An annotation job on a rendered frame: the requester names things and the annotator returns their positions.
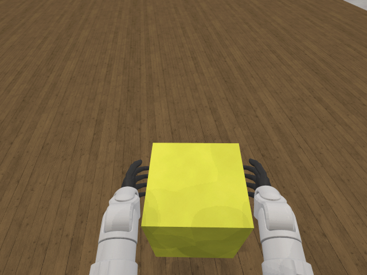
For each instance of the robot right hand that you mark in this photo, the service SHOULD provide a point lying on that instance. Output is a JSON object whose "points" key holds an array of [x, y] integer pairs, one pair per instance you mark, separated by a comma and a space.
{"points": [[260, 178]]}

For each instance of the robot left hand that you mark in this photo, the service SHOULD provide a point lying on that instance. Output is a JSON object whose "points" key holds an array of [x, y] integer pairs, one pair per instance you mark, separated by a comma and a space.
{"points": [[131, 178]]}

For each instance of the robot right forearm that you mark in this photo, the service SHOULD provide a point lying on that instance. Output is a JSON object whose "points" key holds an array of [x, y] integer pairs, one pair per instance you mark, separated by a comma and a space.
{"points": [[279, 234]]}

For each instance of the carton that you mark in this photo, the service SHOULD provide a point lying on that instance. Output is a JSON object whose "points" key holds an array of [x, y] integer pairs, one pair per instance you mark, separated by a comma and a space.
{"points": [[196, 202]]}

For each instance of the robot left forearm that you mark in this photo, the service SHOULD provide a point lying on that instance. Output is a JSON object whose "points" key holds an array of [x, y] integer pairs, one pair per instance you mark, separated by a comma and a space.
{"points": [[118, 237]]}

